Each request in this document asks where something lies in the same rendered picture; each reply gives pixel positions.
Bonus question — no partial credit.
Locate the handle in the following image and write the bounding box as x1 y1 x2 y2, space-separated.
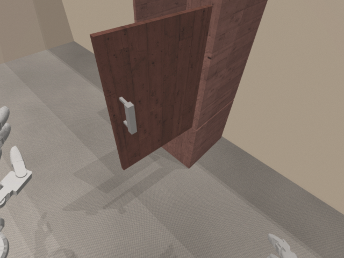
119 97 137 134

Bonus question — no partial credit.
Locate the cupboard door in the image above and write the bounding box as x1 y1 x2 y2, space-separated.
90 4 213 170

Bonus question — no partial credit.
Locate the robot right hand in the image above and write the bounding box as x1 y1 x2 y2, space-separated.
267 234 298 258

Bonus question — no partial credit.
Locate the robot left hand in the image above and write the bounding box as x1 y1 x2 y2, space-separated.
0 106 32 208

